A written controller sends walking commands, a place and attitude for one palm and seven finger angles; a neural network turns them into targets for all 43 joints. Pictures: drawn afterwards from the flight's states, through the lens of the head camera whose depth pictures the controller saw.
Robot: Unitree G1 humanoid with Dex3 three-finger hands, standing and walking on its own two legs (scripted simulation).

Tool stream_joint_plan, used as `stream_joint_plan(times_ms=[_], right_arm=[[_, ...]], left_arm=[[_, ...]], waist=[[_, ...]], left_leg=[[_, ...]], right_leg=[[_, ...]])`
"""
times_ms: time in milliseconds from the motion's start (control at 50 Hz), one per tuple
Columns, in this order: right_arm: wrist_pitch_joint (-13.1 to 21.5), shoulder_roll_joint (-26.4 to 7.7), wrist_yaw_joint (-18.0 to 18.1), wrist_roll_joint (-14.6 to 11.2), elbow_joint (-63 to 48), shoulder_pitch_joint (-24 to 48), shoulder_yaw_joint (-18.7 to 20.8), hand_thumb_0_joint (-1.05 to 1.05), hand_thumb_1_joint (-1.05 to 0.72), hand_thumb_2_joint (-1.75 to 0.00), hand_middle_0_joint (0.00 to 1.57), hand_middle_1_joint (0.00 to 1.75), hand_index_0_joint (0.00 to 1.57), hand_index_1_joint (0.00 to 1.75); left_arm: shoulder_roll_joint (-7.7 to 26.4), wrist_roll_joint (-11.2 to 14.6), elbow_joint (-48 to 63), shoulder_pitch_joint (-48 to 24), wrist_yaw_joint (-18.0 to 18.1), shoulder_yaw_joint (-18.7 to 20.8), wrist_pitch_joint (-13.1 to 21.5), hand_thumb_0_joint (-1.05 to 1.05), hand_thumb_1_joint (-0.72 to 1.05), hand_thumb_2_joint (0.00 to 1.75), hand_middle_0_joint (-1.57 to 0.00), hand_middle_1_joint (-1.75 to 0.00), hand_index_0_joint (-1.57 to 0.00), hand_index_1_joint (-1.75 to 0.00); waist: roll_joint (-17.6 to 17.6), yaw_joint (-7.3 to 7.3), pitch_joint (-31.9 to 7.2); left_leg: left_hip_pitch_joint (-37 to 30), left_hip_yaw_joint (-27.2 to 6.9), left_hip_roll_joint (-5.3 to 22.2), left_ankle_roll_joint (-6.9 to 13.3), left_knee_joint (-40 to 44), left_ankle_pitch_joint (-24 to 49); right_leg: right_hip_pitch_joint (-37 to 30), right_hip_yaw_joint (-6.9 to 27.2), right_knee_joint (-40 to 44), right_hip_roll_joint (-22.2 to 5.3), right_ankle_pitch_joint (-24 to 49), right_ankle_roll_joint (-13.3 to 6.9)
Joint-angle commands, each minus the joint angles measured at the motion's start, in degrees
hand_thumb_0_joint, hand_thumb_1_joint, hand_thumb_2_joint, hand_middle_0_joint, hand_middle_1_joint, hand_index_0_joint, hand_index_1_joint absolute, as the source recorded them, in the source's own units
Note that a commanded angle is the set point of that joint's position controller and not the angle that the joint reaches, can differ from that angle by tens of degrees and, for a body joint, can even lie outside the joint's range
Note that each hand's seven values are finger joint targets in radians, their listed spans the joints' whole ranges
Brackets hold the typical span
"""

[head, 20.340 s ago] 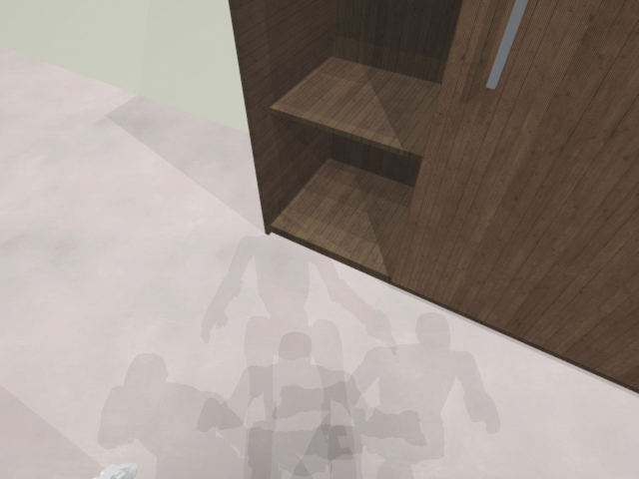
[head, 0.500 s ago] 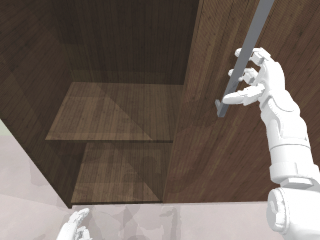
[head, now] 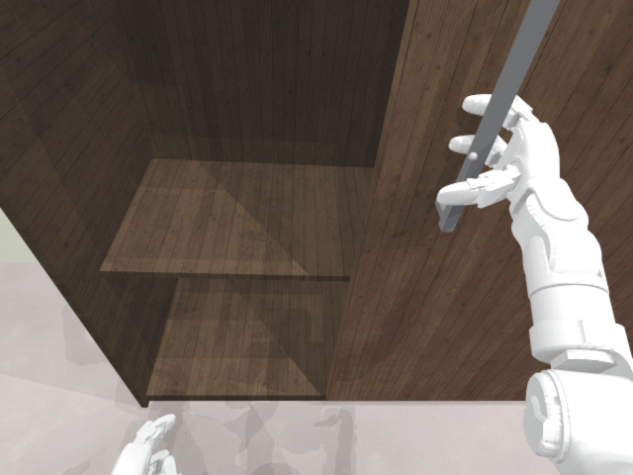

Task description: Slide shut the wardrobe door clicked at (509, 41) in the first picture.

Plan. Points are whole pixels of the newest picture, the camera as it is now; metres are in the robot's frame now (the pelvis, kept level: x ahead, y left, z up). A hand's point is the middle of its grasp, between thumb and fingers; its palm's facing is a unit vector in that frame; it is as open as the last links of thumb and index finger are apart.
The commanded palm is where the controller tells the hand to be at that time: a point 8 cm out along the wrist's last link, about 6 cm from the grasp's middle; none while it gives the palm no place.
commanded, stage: grip the handle and tug to test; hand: right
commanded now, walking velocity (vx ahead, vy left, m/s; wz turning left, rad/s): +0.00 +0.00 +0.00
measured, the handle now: (483, 119) +0.47 -0.16 +0.26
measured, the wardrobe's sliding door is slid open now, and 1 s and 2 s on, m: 0.55 0.55 0.55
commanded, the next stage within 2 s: tug the door sideways, standing still in 1.44 s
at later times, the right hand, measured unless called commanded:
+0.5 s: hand (462, 155) +0.43 -0.13 +0.23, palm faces -0.02 +1.00 -0.03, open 8.9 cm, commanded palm +0.41 -0.18 +0.23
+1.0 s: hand (463, 154) +0.43 -0.13 +0.23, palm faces -0.04 +1.00 -0.02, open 4.9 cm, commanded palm +0.41 -0.19 +0.23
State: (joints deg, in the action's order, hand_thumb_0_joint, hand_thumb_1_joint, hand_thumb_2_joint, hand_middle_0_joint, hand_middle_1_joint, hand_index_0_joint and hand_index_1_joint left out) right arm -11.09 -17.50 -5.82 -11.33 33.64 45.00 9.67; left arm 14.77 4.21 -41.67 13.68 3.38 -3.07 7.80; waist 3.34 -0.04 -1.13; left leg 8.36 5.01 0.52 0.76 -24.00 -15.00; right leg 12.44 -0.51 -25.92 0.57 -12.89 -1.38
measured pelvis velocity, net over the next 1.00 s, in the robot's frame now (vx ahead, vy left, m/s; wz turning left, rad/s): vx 0.01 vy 0.00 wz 0.02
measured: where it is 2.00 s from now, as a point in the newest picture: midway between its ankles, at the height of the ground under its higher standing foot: outside the picture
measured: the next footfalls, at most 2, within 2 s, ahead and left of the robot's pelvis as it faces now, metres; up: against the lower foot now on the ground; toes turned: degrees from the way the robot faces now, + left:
none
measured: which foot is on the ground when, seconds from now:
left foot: down 0.00-1.00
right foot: down 0.00-1.00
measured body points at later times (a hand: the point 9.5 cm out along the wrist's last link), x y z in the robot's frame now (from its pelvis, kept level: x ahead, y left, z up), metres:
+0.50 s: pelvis +0.01 +0.01 +0.00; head +0.00 +0.03 +0.45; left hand +0.15 +0.25 -0.10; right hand +0.42 -0.19 +0.23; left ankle -0.02 +0.11 -0.74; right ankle +0.01 -0.10 -0.74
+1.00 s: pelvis +0.01 +0.00 +0.00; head +0.00 +0.02 +0.45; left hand +0.16 +0.25 -0.10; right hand +0.43 -0.19 +0.23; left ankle -0.02 +0.11 -0.74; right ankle +0.01 -0.10 -0.74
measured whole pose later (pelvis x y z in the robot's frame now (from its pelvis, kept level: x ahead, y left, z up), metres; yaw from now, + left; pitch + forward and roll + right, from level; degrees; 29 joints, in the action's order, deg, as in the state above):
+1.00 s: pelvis +0.01 +0.00 +0.00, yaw +1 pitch +0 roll +0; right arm -14.8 -17.5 -6.8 -11.9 26.9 40.4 11.6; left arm 14.9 4.1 -39.4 12.4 3.4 -2.9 4.0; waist 3.4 -1.0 -2.2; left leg 7.5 4.0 0.0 0.9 -23.4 -15.5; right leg 11.2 -1.4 -25.4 0.0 -13.9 -1.1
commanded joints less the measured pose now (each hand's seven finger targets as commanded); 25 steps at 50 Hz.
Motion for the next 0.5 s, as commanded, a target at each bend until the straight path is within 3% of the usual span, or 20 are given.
stream_joint_plan(times_ms=[0,80,120,200,220,300,340,380,420,480], right_arm=[[4.22,-6.69,-1.68,-1.19,-13.92,31.37,0.7,0.0,0.5,-0.3,0.3,1.2,0.3,1.2],[4.39,-8.37,-2.01,-1.28,-14.89,29.94,1.95,0.0,0.31,-0.38,0.32,1.23,0.32,1.23],[4.24,-6.22,-2.3,-1.46,-15.83,30.48,0.12,0.0,0.22,-0.42,0.33,1.24,0.33,1.24],[3.62,-10.02,-1.29,-1.15,-15.11,29.17,3.82,0.0,0.03,-0.5,0.35,1.27,0.35,1.27],[3.51,-8.17,-1.29,-1.04,-15.61,29.08,2.27,0.0,-0.01,-0.52,0.35,1.27,0.35,1.27],[3.45,-8.42,-1.43,-0.96,-17.48,27.12,2.68,0.0,-0.2,-0.6,0.38,1.3,0.38,1.3],[3.07,-10.56,-1.39,-0.91,-16.17,25.3,4.18,0.0,-0.29,-0.64,0.38,1.31,0.38,1.31],[2.86,-8.43,-1.6,-0.67,-17.05,27.11,2.07,0.0,-0.39,-0.68,0.4,1.33,0.4,1.33],[2.55,-8.65,-1.39,-0.62,-17.69,27.35,2.41,0.0,-0.48,-0.72,0.41,1.34,0.41,1.34],[2.22,-11.49,-1.47,-0.72,-18.2,25.92,4.91,0.0,-0.62,-0.78,0.42,1.36,0.42,1.36]], left_arm=[[6.73,0.23,8.16,-5.31,0.47,2.55,3.56,0.0,0.9,0.9,-0.2,-0.3,-0.2,-0.3],[6.92,0.34,8.43,-5.61,0.4,2.71,3.47,0.0,0.9,0.9,-0.2,-0.3,-0.2,-0.3],[6.66,0.5,8.7,-6.03,0.41,2.57,3.63,0.0,0.9,0.9,-0.2,-0.3,-0.2,-0.3],[6.91,0.24,8.67,-5.85,0.43,2.59,3.08,0.0,0.9,0.9,-0.2,-0.3,-0.2,-0.3],[6.63,0.26,8.96,-6.22,0.35,2.46,3.09,0.0,0.9,0.9,-0.2,-0.3,-0.2,-0.3],[6.58,0.24,9.41,-6.53,0.24,2.61,2.68,0.0,0.9,0.9,-0.2,-0.3,-0.2,-0.3],[6.88,0.13,9.22,-6.37,0.29,2.52,2.2,0.0,0.9,0.9,-0.2,-0.3,-0.2,-0.3],[6.57,0.41,9.58,-6.67,0.34,2.53,2.02,0.0,0.9,0.9,-0.2,-0.3,-0.2,-0.3],[6.56,0.36,9.79,-6.63,0.38,2.53,2.03,0.0,0.9,0.9,-0.2,-0.3,-0.2,-0.3],[6.85,0.12,9.88,-6.54,0.43,2.71,1.57,0.0,0.9,0.9,-0.2,-0.3,-0.2,-0.3]], waist=[[-3.19,-2.8,-16.35],[-3.31,-2.43,-16.19],[-1.95,-2.76,-15.86],[-3.45,-1.91,-16.12],[-2.81,-1.98,-15.63],[-4.22,-1.87,-16.99],[-4.67,-1.39,-15.51],[-3.49,-2.14,-15.2],[-3.02,-2.14,-15.66],[-3.79,-1.63,-17.36]], left_leg=[[3.28,-2.46,-1.14,0.79,3.16,13.96],[2.59,-2.53,-1.14,0.75,3.17,14.33],[3.24,-2.52,-1.09,0.74,3.05,14.74],[2.05,-2.63,-1.06,0.62,3.08,14.8],[2.18,-2.63,-1.0,0.62,2.96,15.03],[0.86,-2.65,-1.02,0.52,2.67,17.84],[0.18,-2.73,-0.9,0.63,2.89,17.77],[1.55,-2.79,-0.93,0.4,2.95,17.01],[1.72,-2.84,-0.99,0.5,2.93,16.89],[-0.4,-3.06,-0.83,0.43,2.69,19.48]], right_leg=[[-12.62,3.41,2.02,-0.2,11.68,-1.25],[-11.99,3.19,1.96,-0.25,11.53,-1.28],[-12.61,3.1,1.75,-0.13,11.95,-1.31],[-11.24,2.76,2.06,-0.09,11.72,-1.33],[-11.36,2.72,2.09,-0.11,11.97,-1.35],[-12.01,2.34,1.61,-0.04,13.97,-1.56],[-10.39,2.18,1.67,-0.1,13.74,-1.6],[-10.96,1.94,1.65,-0.04,12.74,-1.64],[-11.6,2.24,1.66,-0.09,13.06,-1.6],[-11.26,1.86,1.4,0.06,14.63,-1.67]])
